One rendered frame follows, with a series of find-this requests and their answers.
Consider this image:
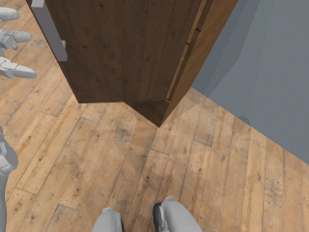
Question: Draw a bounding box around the handle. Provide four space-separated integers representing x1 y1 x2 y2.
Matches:
31 0 68 62

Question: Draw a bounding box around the robot left hand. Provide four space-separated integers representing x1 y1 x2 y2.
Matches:
0 7 37 79

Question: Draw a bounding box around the robot right thigh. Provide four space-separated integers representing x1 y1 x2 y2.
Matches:
158 201 203 232

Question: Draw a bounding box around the left robot upper arm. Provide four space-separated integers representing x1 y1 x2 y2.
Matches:
0 134 18 232

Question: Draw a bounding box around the cupboard door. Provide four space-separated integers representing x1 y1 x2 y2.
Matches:
25 0 202 103

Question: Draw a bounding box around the robot right shin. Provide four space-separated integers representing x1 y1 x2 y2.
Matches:
158 196 174 232

